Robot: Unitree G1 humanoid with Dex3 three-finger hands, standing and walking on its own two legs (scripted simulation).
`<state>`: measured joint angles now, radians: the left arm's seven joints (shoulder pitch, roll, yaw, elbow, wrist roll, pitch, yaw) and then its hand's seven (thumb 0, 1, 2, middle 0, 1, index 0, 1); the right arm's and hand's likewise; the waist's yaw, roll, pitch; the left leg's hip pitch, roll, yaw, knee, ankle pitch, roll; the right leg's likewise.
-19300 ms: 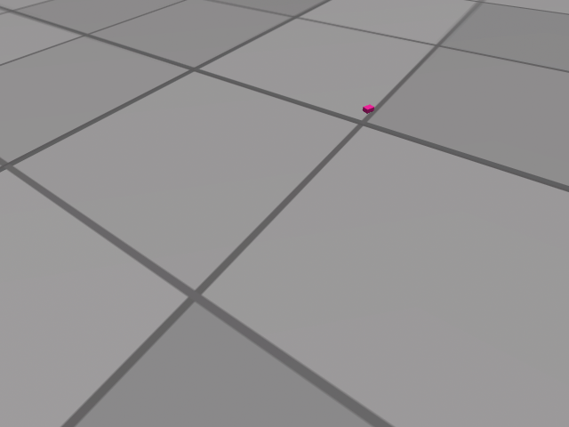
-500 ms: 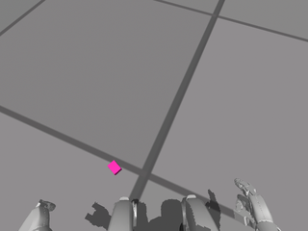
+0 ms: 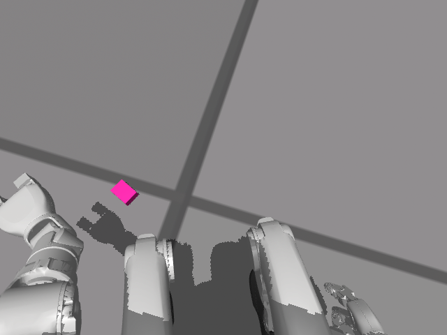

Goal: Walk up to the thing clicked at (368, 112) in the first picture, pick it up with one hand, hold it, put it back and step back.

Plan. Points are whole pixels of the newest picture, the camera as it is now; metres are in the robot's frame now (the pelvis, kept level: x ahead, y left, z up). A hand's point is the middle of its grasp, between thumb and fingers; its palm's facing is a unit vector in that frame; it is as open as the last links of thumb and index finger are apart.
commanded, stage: rise first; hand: left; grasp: from above
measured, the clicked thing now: (124, 192) +0.50 +0.24 -0.41
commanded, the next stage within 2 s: none
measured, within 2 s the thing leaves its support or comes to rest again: neither
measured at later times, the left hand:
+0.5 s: hand (77, 196) +0.44 +0.30 -0.22, palm faces -0.26 -0.30 -0.92, open 13.8 cm
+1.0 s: hand (91, 189) +0.47 +0.29 -0.27, palm faces -0.27 -0.33 -0.90, open 13.9 cm
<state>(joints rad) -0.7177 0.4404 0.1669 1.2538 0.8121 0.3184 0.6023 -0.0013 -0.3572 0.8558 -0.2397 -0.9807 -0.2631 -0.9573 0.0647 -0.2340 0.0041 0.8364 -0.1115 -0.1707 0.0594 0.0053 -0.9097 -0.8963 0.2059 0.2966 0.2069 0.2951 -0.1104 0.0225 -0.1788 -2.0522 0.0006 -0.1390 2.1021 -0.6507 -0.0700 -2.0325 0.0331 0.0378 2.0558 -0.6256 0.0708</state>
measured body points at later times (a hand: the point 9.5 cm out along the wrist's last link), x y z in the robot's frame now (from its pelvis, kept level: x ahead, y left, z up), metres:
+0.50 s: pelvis +0.01 +0.02 -0.07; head +0.22 +0.06 +0.32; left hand +0.45 +0.31 -0.17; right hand +0.03 -0.25 -0.18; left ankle +0.09 +0.15 -0.39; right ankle +0.11 -0.14 -0.38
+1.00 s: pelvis +0.01 +0.02 -0.09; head +0.26 +0.06 +0.28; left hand +0.48 +0.30 -0.22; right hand +0.00 -0.23 -0.19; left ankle +0.09 +0.15 -0.39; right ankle +0.11 -0.14 -0.38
